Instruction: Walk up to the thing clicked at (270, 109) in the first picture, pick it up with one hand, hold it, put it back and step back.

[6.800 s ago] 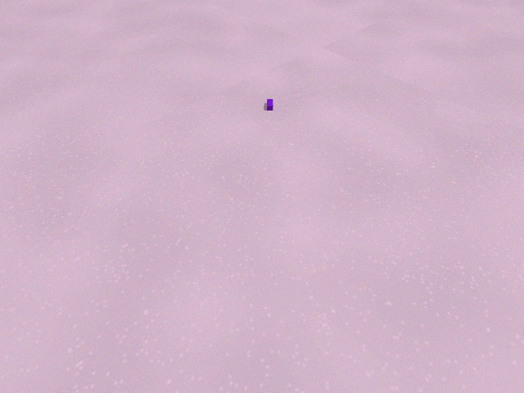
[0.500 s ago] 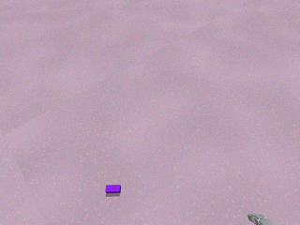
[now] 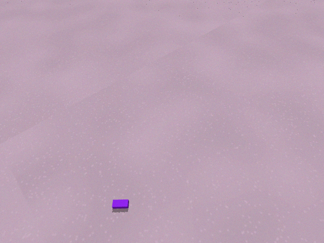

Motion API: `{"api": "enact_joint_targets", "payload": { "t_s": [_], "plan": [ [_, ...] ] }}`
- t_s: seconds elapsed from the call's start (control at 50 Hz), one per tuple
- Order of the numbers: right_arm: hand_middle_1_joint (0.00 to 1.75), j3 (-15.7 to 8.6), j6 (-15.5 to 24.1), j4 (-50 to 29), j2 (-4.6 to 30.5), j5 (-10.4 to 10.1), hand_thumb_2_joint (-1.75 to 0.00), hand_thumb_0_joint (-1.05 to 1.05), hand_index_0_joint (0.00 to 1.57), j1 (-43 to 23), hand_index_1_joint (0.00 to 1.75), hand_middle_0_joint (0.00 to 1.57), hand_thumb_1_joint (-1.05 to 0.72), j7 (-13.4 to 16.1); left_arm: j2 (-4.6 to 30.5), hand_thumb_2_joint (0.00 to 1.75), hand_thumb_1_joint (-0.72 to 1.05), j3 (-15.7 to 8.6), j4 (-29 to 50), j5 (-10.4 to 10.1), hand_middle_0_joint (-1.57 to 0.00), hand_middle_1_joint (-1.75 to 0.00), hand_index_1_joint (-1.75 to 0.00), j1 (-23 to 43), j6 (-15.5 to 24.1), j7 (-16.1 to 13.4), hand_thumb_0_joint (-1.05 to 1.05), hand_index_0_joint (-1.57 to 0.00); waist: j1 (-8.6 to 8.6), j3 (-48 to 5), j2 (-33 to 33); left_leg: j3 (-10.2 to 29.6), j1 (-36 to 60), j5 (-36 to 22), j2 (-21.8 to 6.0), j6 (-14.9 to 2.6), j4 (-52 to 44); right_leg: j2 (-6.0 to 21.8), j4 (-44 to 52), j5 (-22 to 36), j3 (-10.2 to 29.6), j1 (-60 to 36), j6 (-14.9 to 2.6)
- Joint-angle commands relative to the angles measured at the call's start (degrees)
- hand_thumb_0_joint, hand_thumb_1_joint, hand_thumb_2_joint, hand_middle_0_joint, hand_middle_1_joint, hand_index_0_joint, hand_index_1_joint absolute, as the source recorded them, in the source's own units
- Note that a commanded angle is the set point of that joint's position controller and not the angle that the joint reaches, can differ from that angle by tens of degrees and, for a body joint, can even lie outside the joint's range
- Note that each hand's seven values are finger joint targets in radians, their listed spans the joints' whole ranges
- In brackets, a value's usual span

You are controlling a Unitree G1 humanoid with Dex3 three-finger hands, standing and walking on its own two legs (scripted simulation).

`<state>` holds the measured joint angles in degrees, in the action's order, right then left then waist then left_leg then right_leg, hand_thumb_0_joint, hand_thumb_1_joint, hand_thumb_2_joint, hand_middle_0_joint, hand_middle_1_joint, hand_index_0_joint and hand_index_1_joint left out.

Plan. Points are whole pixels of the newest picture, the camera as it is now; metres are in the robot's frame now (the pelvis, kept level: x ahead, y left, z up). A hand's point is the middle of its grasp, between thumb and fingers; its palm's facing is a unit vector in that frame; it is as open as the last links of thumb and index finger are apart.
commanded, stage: walk up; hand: left
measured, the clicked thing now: (120, 204) +0.46 +0.26 -0.76
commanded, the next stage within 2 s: none
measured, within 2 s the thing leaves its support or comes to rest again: neither
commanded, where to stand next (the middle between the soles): +0.08 +0.00 m, yaw -1 degrees
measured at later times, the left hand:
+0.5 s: hand out of the picture +0.02 +0.24 -0.16, palm faces +0.01 -0.90 -0.43, open 7.4 cm
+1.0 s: hand out of the picture +0.00 +0.26 -0.16, palm faces +0.07 -0.92 -0.38, open 7.4 cm
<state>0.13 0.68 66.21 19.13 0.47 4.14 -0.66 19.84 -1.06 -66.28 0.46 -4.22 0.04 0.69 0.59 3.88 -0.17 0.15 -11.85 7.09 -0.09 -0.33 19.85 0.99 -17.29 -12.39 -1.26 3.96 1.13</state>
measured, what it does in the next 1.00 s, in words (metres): steps on the spot: left foot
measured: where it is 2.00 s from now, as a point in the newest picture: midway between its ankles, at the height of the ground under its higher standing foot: outside the picture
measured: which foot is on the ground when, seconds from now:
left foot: down 0.00-0.46, up 0.48-0.80, down 0.82-1.00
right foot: down 0.00-0.84, up 0.86-1.00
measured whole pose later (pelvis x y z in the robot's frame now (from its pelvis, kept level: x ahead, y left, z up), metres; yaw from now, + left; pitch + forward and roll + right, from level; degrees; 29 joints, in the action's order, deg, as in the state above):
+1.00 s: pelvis -0.02 -0.02 -0.01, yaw +5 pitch -3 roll +1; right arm -2.6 2.2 52.3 21.0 1.7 12.5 -0.8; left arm 23.3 -2.8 -54.2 0.8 -16.3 0.0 0.8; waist -0.3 4.5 1.7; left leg -1.2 -7.6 17.7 -0.1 -0.4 28.1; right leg 0.1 -48.2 -27.7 2.6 19.4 -0.9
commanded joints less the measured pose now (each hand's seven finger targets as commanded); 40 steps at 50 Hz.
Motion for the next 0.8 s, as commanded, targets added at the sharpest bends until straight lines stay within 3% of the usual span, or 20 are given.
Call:
{"api": "enact_joint_targets", "payload": {
  "t_s": [0.0, 0.14, 0.16, 0.2, 0.24, 0.3, 0.32, 0.36, 0.4, 0.42, 0.44, 0.46, 0.48, 0.52, 0.56, 0.6, 0.66, 0.7, 0.74, 0.78],
  "plan": [
    [0.30, -2.32, 1.60, -3.38, 12.56, -0.43, -0.90, 0.00, 0.20, -3.42, 0.30, 0.20, -0.90, 1.16, 11.86, 0.90, 0.90, -2.17, 3.51, -0.30, -0.20, -0.30, -0.30, 2.74, 1.06, -0.76, 0.00, -0.20, 0.04, -8.19, -0.22, 5.90, 5.53, -8.87, -7.18, -0.41, -2.12, 6.34, 2.44, 7.36, 4.08, 0.42, -1.99],
    [0.30, -2.33, 1.30, -3.64, 12.35, -0.42, -0.90, 0.00, 0.20, -4.14, 0.30, 0.20, -0.90, 1.08, 11.60, 0.90, 0.90, -2.10, 3.25, -0.30, -0.20, -0.30, -0.30, 2.12, 1.04, -0.93, 0.00, -0.20, -0.22, -7.60, -0.46, 6.20, 5.20, -9.58, -7.27, -0.45, -2.31, 6.38, 2.60, 7.81, 3.76, -0.05, -1.52],
    [0.30, -3.68, 0.31, -4.04, 16.08, -0.52, -0.90, 0.00, 0.20, -4.22, 0.30, 0.20, -0.90, 1.17, 14.91, 0.90, 0.90, -3.46, 4.29, -0.82, -0.20, -0.30, -0.30, 2.46, -0.06, -1.37, 0.00, -0.20, 0.19, -0.82, -0.30, 6.49, 1.78, -23.11, -7.15, -0.83, 1.81, 5.82, -3.78, 16.53, 3.44, 5.60, -1.86],
    [0.30, -4.15, -0.38, -5.39, 15.65, -1.28, -0.90, 0.00, 0.20, -2.58, 0.30, 0.20, -0.90, 1.25, 13.50, 0.90, 0.90, -3.57, 6.03, -1.23, -0.20, -0.30, -0.30, 0.40, -0.78, -1.63, 0.00, -0.20, 0.16, -6.06, -2.38, 7.24, 4.49, -30.75, -8.98, -2.59, 3.20, 4.31, -8.82, 15.73, 1.30, 4.74, -1.87],
    [0.30, -5.21, -1.05, -7.67, 16.74, -1.13, -0.90, 0.00, 0.20, -1.98, 0.30, 0.20, -0.90, 1.31, 12.16, 0.90, 0.90, -3.65, 7.82, -1.10, -0.20, -0.30, -0.30, -1.38, -1.51, -1.62, 0.00, -0.20, 0.06, -11.79, -5.35, 10.15, 5.86, -31.10, -12.20, -5.76, 2.57, 1.36, -16.18, 9.57, -0.08, 4.54, -2.23],
    [0.30, -6.29, -1.90, -11.65, 18.25, -0.03, -0.90, 0.00, 0.20, -5.06, 0.30, 0.20, -0.90, 1.71, 11.38, 0.90, 0.90, -4.26, 9.49, -0.62, -0.20, -0.30, -0.30, -3.82, -3.06, -1.31, 0.00, -0.20, -0.58, -11.79, -11.32, 15.45, -2.44, -21.76, -17.28, -11.60, -0.13, -1.25, -30.42, -17.10, 1.24, 5.85, -3.10],
    [0.30, -6.49, -2.03, -12.89, 18.13, 0.47, -0.90, 0.00, 0.20, -5.93, 0.30, 0.20, -0.90, 1.87, 11.25, 0.90, 0.90, -4.36, 9.92, -0.47, -0.20, -0.30, -0.30, -4.95, -3.43, -1.27, 0.00, -0.20, -1.08, -11.76, -10.86, 14.87, -3.29, -18.54, -17.53, -12.47, 0.38, -0.88, -33.04, -19.89, 2.67, 7.27, -3.62],
    [0.30, -6.32, -2.16, -14.23, 16.71, 1.25, -0.90, 0.00, 0.20, -7.00, 0.30, 0.20, -0.90, 2.03, 10.01, 0.90, 0.90, -4.56, 9.85, -0.33, -0.20, -0.30, -0.30, -7.95, -3.16, -1.20, 0.00, -0.20, -2.85, -11.41, -8.24, 12.26, -2.67, -15.82, -15.17, -10.83, 4.91, 0.12, -25.56, -15.51, 2.41, 7.79, -3.95],
    [0.30, -5.59, -2.54, -14.26, 14.59, 0.49, -0.90, 0.00, 0.20, -7.33, 0.30, 0.20, -0.90, 1.53, 10.49, 0.90, 0.90, -4.83, 9.10, 0.71, -0.20, -0.30, -0.30, -9.04, -1.60, -1.36, 0.00, -0.20, -4.18, -9.13, -3.12, 9.36, -2.79, -8.78, -8.70, -5.35, 12.73, 1.82, -5.37, -4.25, 3.79, 6.63, -4.63],
    [0.30, -5.08, -2.70, -14.53, 12.72, -0.28, -0.90, 0.00, 0.20, -6.00, 0.30, 0.20, -0.90, 1.24, 14.21, 0.90, 0.90, -5.66, 9.92, 1.87, -0.20, -0.30, -0.30, -7.44, -0.78, -1.66, 0.00, -0.20, -2.78, -6.86, 5.51, 6.75, -9.28, 0.02, -2.58, -2.40, 19.15, 8.75, -0.58, 0.08, 14.25, 4.85, -5.85],
    [0.30, -4.21, -2.89, -14.31, 9.90, 0.01, -0.90, 0.00, 0.20, -3.37, 0.30, 0.20, -0.90, 1.21, 17.73, 0.90, 0.90, -6.44, 11.88, 1.94, -0.20, -0.30, -0.30, -3.30, -0.19, -1.85, 0.00, -0.20, -1.20, -3.20, 12.10, 4.61, -15.86, 21.31, 4.98, 0.38, 25.75, 17.49, 2.77, 5.05, 23.99, 6.48, -9.59],
    [0.30, -4.88, -3.43, -15.15, 11.79, 0.51, -0.90, 0.00, 0.20, -3.72, 0.30, 0.20, -0.90, 1.88, 22.01, 0.90, 0.90, -6.79, 14.15, 2.38, -0.20, -0.30, -0.30, -1.09, 0.23, -1.95, 0.00, -0.20, -2.72, -2.26, 12.92, 9.03, -12.61, 26.96, 3.29, 0.54, 34.28, 24.25, 2.65, 8.33, 28.83, 15.92, -16.71],
    [0.30, -5.51, -3.49, -14.70, 13.51, 0.29, -0.90, 0.00, 0.20, -3.58, 0.30, 0.20, -0.90, 1.58, 19.87, 0.90, 0.90, -6.78, 15.08, 2.06, -0.20, -0.30, -0.30, 0.33, 0.63, -2.17, 0.00, -0.20, -1.65, -0.76, 9.70, 10.58, -10.15, 23.77, 2.80, 0.34, 39.41, 22.52, 1.56, 12.85, 26.03, 18.10, -16.69],
    [0.30, -5.84, -2.92, -13.12, 13.57, -0.43, -0.90, 0.00, 0.20, 0.62, 0.30, 0.20, -0.90, 0.78, 15.25, 0.90, 0.90, -5.90, 15.37, 1.88, -0.20, -0.30, -0.30, 2.67, 1.45, -2.31, 0.00, -0.20, 0.61, -3.41, 4.00, 9.88, -12.29, 17.54, 3.80, 0.94, 41.59, 14.29, -2.56, 19.79, 13.66, 8.62, -12.37],
    [0.30, -5.23, -2.31, -13.13, 13.20, 0.16, -0.90, 0.00, 0.20, 1.65, 0.30, 0.20, -0.90, 0.29, 13.87, 0.90, 0.90, -5.77, 15.56, 2.31, -0.20, -0.30, -0.30, -1.42, 2.32, -1.99, 0.00, -0.20, -1.48, -7.13, 5.48, 7.73, -13.13, 17.10, 2.27, 1.33, 34.42, 12.57, -1.60, 6.32, 12.17, -0.80, -10.16],
    [0.30, -5.36, -1.82, -14.85, 14.26, 1.22, -0.90, 0.00, 0.20, -1.36, 0.30, 0.20, -0.90, -0.69, 15.71, 0.90, 0.90, -6.70, 15.42, 2.62, -0.20, -0.30, -0.30, -7.20, 2.51, -1.52, 0.00, -0.20, -4.97, -5.02, 8.94, 4.36, -19.91, 20.24, 1.30, 1.10, 27.20, 13.78, 0.67, -8.18, 15.69, -9.74, -11.59],
    [0.30, -5.72, -0.64, -17.39, 14.41, 1.99, -0.90, 0.00, 0.20, -4.25, 0.30, 0.20, -0.90, -1.56, 18.46, 0.90, 0.90, -7.90, 15.58, 2.04, -0.20, -0.30, -0.30, -13.80, 2.70, -0.77, 0.00, -0.20, -7.14, -0.23, 8.94, 3.12, -20.93, 22.10, -0.57, 0.36, 19.55, 16.13, 2.89, -14.41, 18.28, -10.59, -13.36],
    [0.30, -6.01, 0.18, -17.31, 13.64, 2.00, -0.90, 0.00, 0.20, -2.66, 0.30, 0.20, -0.90, -1.90, 18.65, 0.90, 0.90, -7.83, 16.42, 1.76, -0.20, -0.30, -0.30, -13.90, 2.79, -0.22, 0.00, -0.20, -5.99, 0.93, 9.76, 1.29, -16.84, 20.40, -0.97, -0.40, 15.78, 15.18, 3.28, -11.10, 15.99, -7.18, -12.80],
    [0.30, -6.22, 1.06, -16.29, 12.64, 1.58, -0.90, 0.00, 0.20, 1.59, 0.30, 0.20, -0.90, -1.87, 17.66, 0.90, 0.90, -7.24, 18.18, 1.60, -0.20, -0.30, -0.30, -11.64, 2.60, 0.30, 0.00, -0.20, -3.42, -0.45, 8.77, -0.99, -8.08, 16.60, -0.27, -1.02, 8.98, 13.30, 0.12, -2.53, 11.38, -2.27, -11.82],
    [0.30, -6.90, 1.93, -13.94, 11.74, 1.57, -0.90, 0.00, 0.20, 9.57, 0.30, 0.20, -0.90, -0.93, 14.68, 0.90, 0.90, -5.64, 19.71, 1.08, -0.20, -0.30, -0.30, -8.20, 2.02, 0.46, 0.00, -0.20, 1.74, -4.33, 4.03, -3.21, 9.50, 4.85, 1.40, -1.63, -1.00, 9.22, -11.10, 4.91, 3.62, 8.27, -8.23]
  ]
}}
